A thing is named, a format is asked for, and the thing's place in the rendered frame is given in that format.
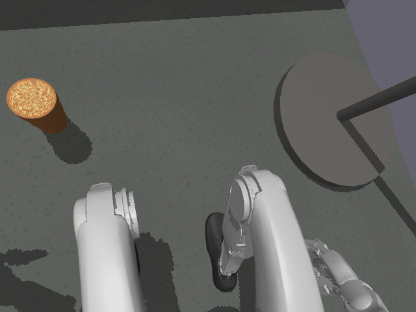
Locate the right robot hand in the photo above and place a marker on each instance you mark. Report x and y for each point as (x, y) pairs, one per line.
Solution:
(333, 264)

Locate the right robot foot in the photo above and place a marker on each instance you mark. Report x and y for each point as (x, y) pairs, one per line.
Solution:
(214, 238)

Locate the right robot arm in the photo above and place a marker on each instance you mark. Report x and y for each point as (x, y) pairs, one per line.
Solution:
(358, 296)

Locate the coat stand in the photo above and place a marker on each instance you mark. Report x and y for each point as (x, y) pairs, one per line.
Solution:
(334, 121)

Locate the cup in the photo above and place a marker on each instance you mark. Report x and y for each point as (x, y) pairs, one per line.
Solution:
(35, 101)

